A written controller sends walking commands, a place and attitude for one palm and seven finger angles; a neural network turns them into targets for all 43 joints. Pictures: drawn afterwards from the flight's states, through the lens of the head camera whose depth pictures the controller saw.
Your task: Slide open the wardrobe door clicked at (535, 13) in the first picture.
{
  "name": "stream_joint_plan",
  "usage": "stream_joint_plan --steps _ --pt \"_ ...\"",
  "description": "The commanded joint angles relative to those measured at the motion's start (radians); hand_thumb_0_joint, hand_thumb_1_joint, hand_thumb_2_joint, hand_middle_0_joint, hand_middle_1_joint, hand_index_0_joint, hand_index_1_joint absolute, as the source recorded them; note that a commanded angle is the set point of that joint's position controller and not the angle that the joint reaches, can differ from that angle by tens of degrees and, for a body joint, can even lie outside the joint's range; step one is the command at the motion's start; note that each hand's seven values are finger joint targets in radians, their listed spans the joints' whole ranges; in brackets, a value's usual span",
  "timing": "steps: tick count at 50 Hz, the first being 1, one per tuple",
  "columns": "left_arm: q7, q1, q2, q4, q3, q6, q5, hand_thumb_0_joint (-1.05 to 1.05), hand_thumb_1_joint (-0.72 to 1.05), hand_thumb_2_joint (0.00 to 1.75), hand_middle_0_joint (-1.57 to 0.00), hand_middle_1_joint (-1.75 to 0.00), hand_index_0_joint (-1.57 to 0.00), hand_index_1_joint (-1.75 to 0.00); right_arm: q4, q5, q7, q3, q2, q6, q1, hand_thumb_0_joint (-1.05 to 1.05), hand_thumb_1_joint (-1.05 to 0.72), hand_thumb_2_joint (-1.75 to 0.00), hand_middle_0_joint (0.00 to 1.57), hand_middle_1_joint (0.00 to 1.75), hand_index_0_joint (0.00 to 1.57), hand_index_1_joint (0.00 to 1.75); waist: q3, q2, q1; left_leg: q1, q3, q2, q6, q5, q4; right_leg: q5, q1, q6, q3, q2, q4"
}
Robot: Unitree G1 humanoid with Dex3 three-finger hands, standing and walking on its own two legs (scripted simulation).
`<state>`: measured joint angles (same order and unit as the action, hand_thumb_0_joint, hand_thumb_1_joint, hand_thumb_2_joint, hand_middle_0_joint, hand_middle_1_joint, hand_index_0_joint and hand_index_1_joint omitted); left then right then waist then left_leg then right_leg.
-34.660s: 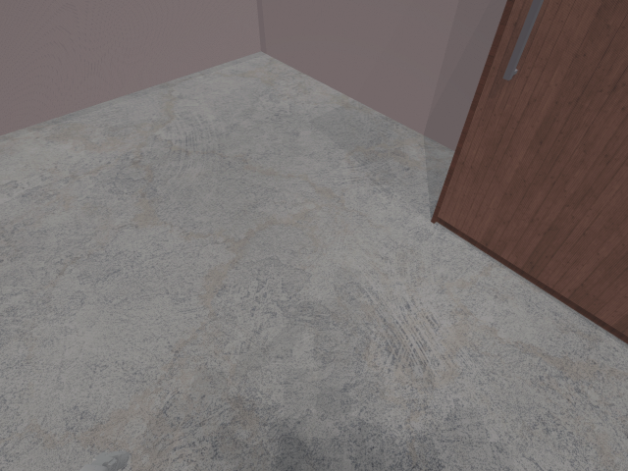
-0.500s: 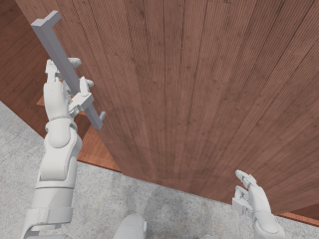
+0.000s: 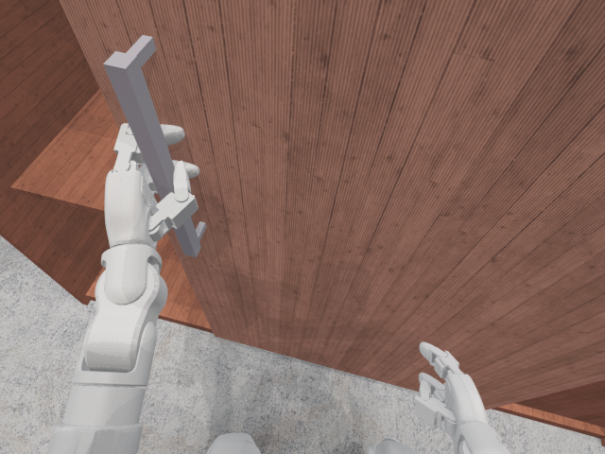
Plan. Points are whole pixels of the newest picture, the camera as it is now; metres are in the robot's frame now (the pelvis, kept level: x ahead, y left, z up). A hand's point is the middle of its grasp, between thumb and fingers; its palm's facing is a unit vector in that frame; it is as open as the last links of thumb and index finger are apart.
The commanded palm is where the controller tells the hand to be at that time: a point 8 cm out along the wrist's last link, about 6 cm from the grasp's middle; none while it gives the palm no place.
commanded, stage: step sideways, sliding the door along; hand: left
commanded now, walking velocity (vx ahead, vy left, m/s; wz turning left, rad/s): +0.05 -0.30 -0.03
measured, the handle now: (174, 173) +0.38 +0.25 +0.11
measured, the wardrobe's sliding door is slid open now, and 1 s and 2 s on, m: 0.46 0.56 0.56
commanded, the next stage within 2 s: stop walking and hold the door there in 1.06 s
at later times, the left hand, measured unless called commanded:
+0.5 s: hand (271, 221) +0.32 +0.12 +0.13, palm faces +0.29 -0.96 +0.03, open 6.4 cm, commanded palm +0.29 +0.09 +0.11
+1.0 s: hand (276, 216) +0.33 +0.11 +0.12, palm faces +0.51 -0.86 -0.05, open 6.5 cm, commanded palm +0.30 +0.08 +0.11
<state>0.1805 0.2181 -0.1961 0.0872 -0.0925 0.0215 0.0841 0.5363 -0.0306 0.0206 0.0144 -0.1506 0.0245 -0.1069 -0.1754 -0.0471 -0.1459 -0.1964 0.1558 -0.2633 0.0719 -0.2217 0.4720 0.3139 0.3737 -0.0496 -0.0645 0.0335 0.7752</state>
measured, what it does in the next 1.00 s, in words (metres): steps to the right: right foot, then left foot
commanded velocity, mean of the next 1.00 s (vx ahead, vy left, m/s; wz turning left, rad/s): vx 0.09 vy -0.30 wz -0.04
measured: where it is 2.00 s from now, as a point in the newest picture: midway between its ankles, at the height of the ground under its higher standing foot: outside the picture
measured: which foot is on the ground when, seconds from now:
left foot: down 0.00-0.12, up 0.14-0.32, down 0.34-0.82, up 0.84-1.00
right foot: up 0.00-0.08, down 0.10-0.32, up 0.34-0.80, down 0.82-1.00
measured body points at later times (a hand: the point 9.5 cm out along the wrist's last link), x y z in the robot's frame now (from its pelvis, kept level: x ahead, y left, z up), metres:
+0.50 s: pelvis -0.02 -0.06 -0.01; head +0.04 -0.03 +0.43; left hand +0.30 +0.17 +0.13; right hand +0.17 -0.28 -0.11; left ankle +0.00 +0.04 -0.75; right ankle -0.01 -0.24 -0.65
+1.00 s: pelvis -0.01 -0.14 -0.03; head +0.04 -0.13 +0.42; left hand +0.30 +0.16 +0.13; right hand +0.20 -0.39 -0.11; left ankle +0.01 -0.06 -0.74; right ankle +0.00 -0.29 -0.75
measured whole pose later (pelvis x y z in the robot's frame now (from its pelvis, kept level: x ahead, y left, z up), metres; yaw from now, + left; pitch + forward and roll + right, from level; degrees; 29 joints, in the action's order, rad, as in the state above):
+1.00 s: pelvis -0.01 -0.14 -0.03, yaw +3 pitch -1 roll -2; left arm 0.25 0.33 -0.24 -0.05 -0.21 0.03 0.09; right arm 0.62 -0.05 -0.05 -0.04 -0.29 -0.03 -0.10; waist -0.14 -0.03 -0.09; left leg -0.38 0.14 -0.08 0.06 -0.40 0.77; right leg 0.29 0.28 -0.01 -0.13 0.07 0.63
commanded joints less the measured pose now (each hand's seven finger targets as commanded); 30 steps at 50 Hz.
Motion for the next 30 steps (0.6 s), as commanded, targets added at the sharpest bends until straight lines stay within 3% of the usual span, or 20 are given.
stream_joint_plan --steps 1,3,4,5,6,7,8,9,11,12,14,15,16,17,18,19,22,25,27,30 --pt "-0.095 0.357 0.049 0.36 0.259 -0.132 -0.01 0.0 0.9 0.9 -0.45 -1.4 -0.45 -1.4 -0.145 -0.006 -0.012 -0.076 -0.186 0.065 0.071 0.0 -0.9 -0.9 0.2 0.3 0.2 0.3 0.46 -0.285 0.162 0.37 -0.069 -0.142 -0.105 0.757 0.032 -0.051 -0.008 0.011 -0.033 -0.042 -0.199" --pt "-0.087 0.346 0.028 0.363 0.242 -0.134 -0.013 0.0 0.9 0.9 -0.45 -1.4 -0.45 -1.4 -0.147 -0.013 -0.013 -0.071 -0.178 0.065 0.075 0.0 -0.9 -0.9 0.2 0.3 0.2 0.3 0.48 -0.222 0.149 0.31 -0.065 -0.1 -0.075 0.649 0.12 -0.204 -0.135 0.023 -0.027 -0.041 -0.35" --pt "-0.081 0.351 0.002 0.367 0.229 -0.136 -0.022 0.0 0.9 0.9 -0.45 -1.4 -0.45 -1.4 -0.148 -0.022 -0.015 -0.065 -0.167 0.062 0.076 0.0 -0.9 -0.9 0.2 0.3 0.2 0.3 0.498 -0.085 0.147 0.192 -0.038 -0.034 -0.057 0.468 0.207 -0.448 -0.26 0.042 0.019 0.017 -0.398" --pt "-0.069 0.36 -0.05 0.367 0.199 -0.14 -0.031 0.0 0.9 0.9 -0.45 -1.4 -0.45 -1.4 -0.146 -0.026 -0.023 -0.058 -0.134 0.058 0.079 0.0 -0.9 -0.9 0.2 0.3 0.2 0.3 0.526 0.155 0.15 -0.016 -0.012 0.059 -0.027 0.108 0.354 -0.821 -0.401 0.105 0.154 0.167 -0.359" --pt "-0.056 0.345 -0.093 0.345 0.16 -0.141 -0.031 0.0 0.9 0.9 -0.45 -1.4 -0.45 -1.4 -0.143 -0.017 -0.038 -0.048 -0.12 0.063 0.117 0.0 -0.9 -0.9 0.2 0.3 0.2 0.3 0.506 0.295 0.127 -0.206 -0.039 0.166 -0.005 -0.357 0.484 -1.103 -0.448 0.176 0.273 0.272 -0.317" --pt "-0.043 0.276 -0.11 0.295 0.133 -0.134 -0.036 0.0 0.9 0.9 -0.45 -1.4 -0.45 -1.4 -0.114 0.002 -0.047 -0.038 -0.122 0.075 0.109 0.0 -0.9 -0.9 0.2 0.3 0.2 0.3 0.489 0.265 0.104 -0.249 -0.093 0.204 -0.012 -0.438 0.575 -1.156 -0.412 0.198 0.279 0.301 -0.317" --pt "-0.049 0.271 -0.065 0.337 0.163 -0.143 -0.014 0.0 0.9 0.9 -0.45 -1.4 -0.45 -1.4 -0.102 -0.015 -0.053 -0.058 -0.131 0.062 0.064 0.0 -0.9 -0.9 0.2 0.3 0.2 0.3 0.521 0.355 0.104 -0.3 -0.116 0.19 -0.013 -0.45 0.664 -1.108 -0.497 0.213 0.289 0.298 -0.287" --pt "-0.047 0.334 -0.051 0.4 0.176 -0.158 -0.01 0.0 0.9 0.9 -0.45 -1.4 -0.45 -1.4 -0.101 -0.014 -0.061 -0.06 -0.139 0.059 0.086 0.0 -0.9 -0.9 0.2 0.3 0.2 0.3 0.517 0.365 0.114 -0.346 -0.13 0.182 -0.012 -0.435 0.694 -1.083 -0.532 0.231 0.3 0.289 -0.269" --pt "-0.033 0.378 0.003 0.408 0.199 -0.176 -0.014 0.0 0.9 0.9 -0.45 -1.4 -0.45 -1.4 -0.08 -0.006 -0.068 -0.048 -0.131 0.037 0.106 0.0 -0.9 -0.9 0.2 0.3 0.2 0.3 0.519 0.297 0.124 -0.324 -0.111 0.18 -0.01 -0.394 0.564 -1.037 -0.534 0.255 0.243 0.272 -0.251" --pt "-0.03 0.403 0.008 0.408 0.208 -0.176 -0.018 0.0 0.9 0.9 -0.45 -1.4 -0.45 -1.4 -0.076 -0.005 -0.067 -0.048 -0.133 0.027 0.115 0.0 -0.9 -0.9 0.2 0.3 0.2 0.3 0.496 0.232 0.135 -0.255 -0.105 0.165 -0.013 -0.328 0.394 -0.969 -0.458 0.243 0.211 0.259 -0.228" --pt "-0.052 0.396 0.054 0.409 0.258 -0.199 -0.021 0.0 0.9 0.9 -0.45 -1.4 -0.45 -1.4 -0.074 0.001 -0.067 -0.061 -0.143 0.001 0.1 0.0 -0.9 -0.9 0.2 0.3 0.2 0.3 0.506 0.126 0.164 -0.031 -0.044 0.169 -0.002 -0.047 0.052 -0.742 -0.33 0.184 0.11 0.177 -0.146" --pt "-0.064 0.408 0.061 0.411 0.28 -0.207 -0.019 0.0 0.9 0.9 -0.45 -1.4 -0.45 -1.4 -0.077 0.006 -0.069 -0.083 -0.17 -0.007 0.081 0.0 -0.9 -0.9 0.2 0.3 0.2 0.3 0.521 0.029 0.189 0.193 -0.086 0.11 -0.019 0.188 -0.044 -0.499 -0.139 0.127 0.07 0.13 -0.037" --pt "-0.079 0.39 0.091 0.426 0.315 -0.206 -0.007 0.0 0.9 0.9 -0.45 -1.4 -0.45 -1.4 -0.115 0.014 -0.065 -0.108 -0.229 -0.005 0.086 0.0 -0.9 -0.9 0.2 0.3 0.2 0.3 0.529 -0.222 0.17 0.383 -0.432 -0.191 -0.129 0.613 -0.052 0.024 0.183 0.036 0.028 0.01 0.125" --pt "-0.087 0.354 0.116 0.37 0.348 -0.187 -0.02 0.0 0.9 0.9 -0.45 -1.4 -0.45 -1.4 -0.141 0.001 -0.053 -0.097 -0.236 -0.023 0.084 0.0 -0.9 -0.9 0.2 0.3 0.2 0.3 0.541 -0.252 0.143 0.384 -0.585 -0.334 -0.226 0.789 -0.063 0.273 0.216 0.03 0.112 0.006 0.301" --pt "-0.1 0.317 0.138 0.315 0.344 -0.163 -0.018 0.0 0.9 0.9 -0.45 -1.4 -0.45 -1.4 -0.166 -0.017 -0.038 -0.094 -0.241 -0.029 0.119 0.0 -0.9 -0.9 0.2 0.3 0.2 0.3 0.53 -0.132 0.138 0.277 -0.537 -0.316 -0.262 0.506 -0.088 0.223 0.192 0.026 0.159 -0.004 0.403" --pt "-0.11 0.436 0.152 0.445 0.376 -0.174 -0.022 0.0 0.9 0.9 -0.45 -1.4 -0.45 -1.4 -0.156 -0.008 -0.033 -0.079 -0.206 -0.014 0.148 0.0 -0.9 -0.9 0.2 0.3 0.2 0.3 0.485 -0.083 0.139 0.241 -0.474 -0.296 -0.224 0.36 -0.107 0.17 0.234 0.026 0.154 0.014 0.44" --pt "-0.101 0.453 0.134 0.419 0.365 -0.162 -0.024 0.0 0.9 0.9 -0.45 -1.4 -0.45 -1.4 -0.123 0.0 -0.025 -0.082 -0.216 -0.007 0.121 0.0 -0.9 -0.9 0.2 0.3 0.2 0.3 0.432 -0.095 0.143 0.278 -0.312 -0.225 -0.18 0.51 -0.083 0.084 0.295 0.021 0.122 0.049 0.467" --pt "-0.107 0.433 0.148 0.352 0.362 -0.131 -0.024 0.0 0.9 0.9 -0.45 -1.4 -0.45 -1.4 -0.119 0.002 -0.025 -0.086 -0.21 -0.006 0.085 0.0 -0.9 -0.9 0.2 0.3 0.2 0.3 0.44 -0.163 0.148 0.297 -0.152 -0.154 -0.152 0.585 -0.071 0.016 0.233 0.007 0.058 0.038 0.309" --pt "-0.109 0.445 0.126 0.343 0.341 -0.122 -0.026 0.0 0.9 0.9 -0.45 -1.4 -0.45 -1.4 -0.122 0.002 -0.027 -0.088 -0.212 0.004 0.073 0.0 -0.9 -0.9 0.2 0.3 0.2 0.3 0.454 -0.198 0.154 0.309 -0.105 -0.121 -0.13 0.598 -0.075 0.0 0.174 0.002 0.017 0.021 0.219" --pt "-0.109 0.451 0.108 0.312 0.319 -0.12 -0.018 0.0 0.9 0.9 -0.45 -1.4 -0.45 -1.4 -0.12 -0.002 -0.027 -0.08 -0.197 0.02 0.055 0.0 -0.9 -0.9 0.2 0.3 0.2 0.3 0.473 -0.254 0.165 0.355 -0.085 -0.118 -0.13 0.672 -0.063 0.007 0.125 -0.002 -0.026 0.001 0.086"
